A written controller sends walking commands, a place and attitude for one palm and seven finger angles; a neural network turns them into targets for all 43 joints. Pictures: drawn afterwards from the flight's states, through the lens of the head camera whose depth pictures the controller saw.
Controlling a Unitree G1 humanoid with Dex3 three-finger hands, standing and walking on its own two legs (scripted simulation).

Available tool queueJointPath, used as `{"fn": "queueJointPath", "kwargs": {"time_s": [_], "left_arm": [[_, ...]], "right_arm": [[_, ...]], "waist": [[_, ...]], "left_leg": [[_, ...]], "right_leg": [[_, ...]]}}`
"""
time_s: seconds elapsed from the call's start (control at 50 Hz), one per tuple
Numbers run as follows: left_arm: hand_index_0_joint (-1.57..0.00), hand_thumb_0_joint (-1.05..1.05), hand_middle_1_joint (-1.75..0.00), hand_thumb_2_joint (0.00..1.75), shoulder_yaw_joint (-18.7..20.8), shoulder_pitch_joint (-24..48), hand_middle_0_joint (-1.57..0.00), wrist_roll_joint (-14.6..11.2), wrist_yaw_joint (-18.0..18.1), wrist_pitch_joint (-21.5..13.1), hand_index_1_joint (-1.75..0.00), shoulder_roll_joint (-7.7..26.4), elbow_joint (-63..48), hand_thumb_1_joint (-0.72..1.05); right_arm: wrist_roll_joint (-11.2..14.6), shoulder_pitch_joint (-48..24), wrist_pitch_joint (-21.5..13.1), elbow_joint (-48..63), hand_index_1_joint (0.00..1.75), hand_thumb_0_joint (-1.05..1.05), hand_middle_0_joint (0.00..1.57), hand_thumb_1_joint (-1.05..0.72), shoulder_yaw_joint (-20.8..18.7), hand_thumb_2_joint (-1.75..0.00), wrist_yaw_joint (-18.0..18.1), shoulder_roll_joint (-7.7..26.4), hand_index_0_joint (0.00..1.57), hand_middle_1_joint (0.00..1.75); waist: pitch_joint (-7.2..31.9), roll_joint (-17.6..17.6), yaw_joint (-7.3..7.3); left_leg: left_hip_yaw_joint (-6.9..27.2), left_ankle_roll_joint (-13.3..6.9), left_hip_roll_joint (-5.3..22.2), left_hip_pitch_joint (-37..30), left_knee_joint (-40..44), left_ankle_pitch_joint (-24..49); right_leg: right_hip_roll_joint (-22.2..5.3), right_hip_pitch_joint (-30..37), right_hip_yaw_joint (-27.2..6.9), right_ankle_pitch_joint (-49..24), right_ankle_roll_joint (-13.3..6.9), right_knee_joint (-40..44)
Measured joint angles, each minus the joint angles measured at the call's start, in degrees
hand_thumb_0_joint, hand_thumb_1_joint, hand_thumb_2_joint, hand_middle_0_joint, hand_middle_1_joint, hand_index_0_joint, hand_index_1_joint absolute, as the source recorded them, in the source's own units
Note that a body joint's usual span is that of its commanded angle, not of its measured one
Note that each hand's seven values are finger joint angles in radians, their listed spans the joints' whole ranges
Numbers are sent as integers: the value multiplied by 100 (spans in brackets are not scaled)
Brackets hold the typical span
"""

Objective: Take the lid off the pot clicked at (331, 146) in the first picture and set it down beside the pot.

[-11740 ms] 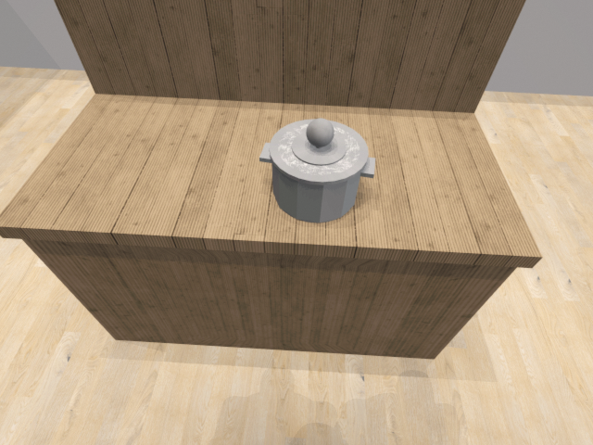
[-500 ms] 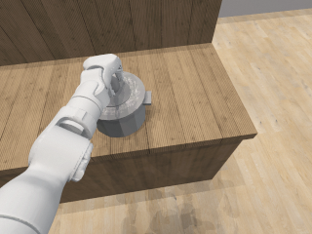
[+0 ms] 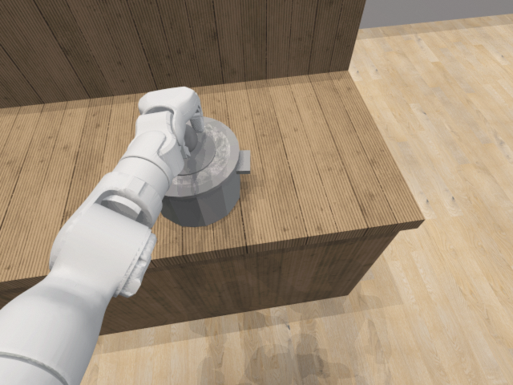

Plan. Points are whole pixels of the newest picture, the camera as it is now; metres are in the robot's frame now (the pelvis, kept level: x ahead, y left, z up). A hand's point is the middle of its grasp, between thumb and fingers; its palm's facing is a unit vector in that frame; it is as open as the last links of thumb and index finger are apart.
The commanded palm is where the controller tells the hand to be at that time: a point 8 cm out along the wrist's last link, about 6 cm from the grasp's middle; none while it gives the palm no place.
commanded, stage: close the fingers and squeeze the knob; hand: left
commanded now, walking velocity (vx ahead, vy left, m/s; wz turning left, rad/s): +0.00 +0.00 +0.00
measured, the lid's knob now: (182, 139) +0.52 +0.09 +0.06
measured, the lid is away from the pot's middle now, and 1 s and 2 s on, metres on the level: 0.00 0.01 0.01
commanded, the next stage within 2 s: lift the lid straight up in 0.08 s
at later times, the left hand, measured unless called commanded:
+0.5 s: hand (178, 132) +0.50 +0.09 +0.10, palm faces -0.32 -0.08 -0.95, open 8.3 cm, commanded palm +0.50 +0.10 +0.17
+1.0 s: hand (169, 118) +0.49 +0.09 +0.14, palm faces -0.29 -0.09 -0.95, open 8.2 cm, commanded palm +0.49 +0.10 +0.21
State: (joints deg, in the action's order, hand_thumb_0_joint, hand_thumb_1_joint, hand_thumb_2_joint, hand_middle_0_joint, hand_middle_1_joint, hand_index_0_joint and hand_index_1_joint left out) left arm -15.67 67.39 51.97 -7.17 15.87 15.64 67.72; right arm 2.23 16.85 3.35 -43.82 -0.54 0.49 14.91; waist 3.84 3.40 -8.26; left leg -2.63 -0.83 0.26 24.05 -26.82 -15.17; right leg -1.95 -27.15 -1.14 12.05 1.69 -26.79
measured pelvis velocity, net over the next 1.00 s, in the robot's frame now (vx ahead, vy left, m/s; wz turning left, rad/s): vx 0.00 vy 0.00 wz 0.01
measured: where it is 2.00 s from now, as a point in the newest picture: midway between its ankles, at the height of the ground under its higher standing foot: outside the picture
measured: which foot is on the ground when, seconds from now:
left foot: down 0.00-1.00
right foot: down 0.00-1.00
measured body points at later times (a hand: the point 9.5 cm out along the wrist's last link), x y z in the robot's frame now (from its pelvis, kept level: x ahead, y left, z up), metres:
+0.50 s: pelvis +0.01 +0.00 +0.00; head +0.07 -0.03 +0.45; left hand +0.51 +0.09 +0.15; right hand +0.04 -0.27 -0.14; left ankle -0.03 +0.11 -0.74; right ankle +0.00 -0.14 -0.74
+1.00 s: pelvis +0.00 +0.00 +0.00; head +0.05 -0.03 +0.45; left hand +0.50 +0.09 +0.19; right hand +0.07 -0.26 -0.14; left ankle -0.03 +0.11 -0.74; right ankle +0.00 -0.14 -0.74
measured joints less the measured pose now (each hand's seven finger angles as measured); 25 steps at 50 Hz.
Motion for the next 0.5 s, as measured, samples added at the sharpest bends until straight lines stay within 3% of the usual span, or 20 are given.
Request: {"fn": "queueJointPath", "kwargs": {"time_s": [0.2,0.5], "left_arm": [[-66,0,-95,89,22,69,-62,-24,-41,22,-99,29,54,6],[-67,0,-94,88,75,-232,-62,-30,-110,-75,-98,56,-458,7]], "right_arm": [[-7,-89,11,35,30,1,20,-91,8,-90,30,35,20,30],[11,-48,-75,30,30,1,20,-91,-34,-90,52,25,20,30]], "waist": [[-9,5,-23],[-32,102,86]], "left_leg": [[21,12,10,35,-28,-13],[14,22,25,-225,142,15]], "right_leg": [[10,-32,19,21,-13,-33],[28,218,15,-3,-20,125]]}}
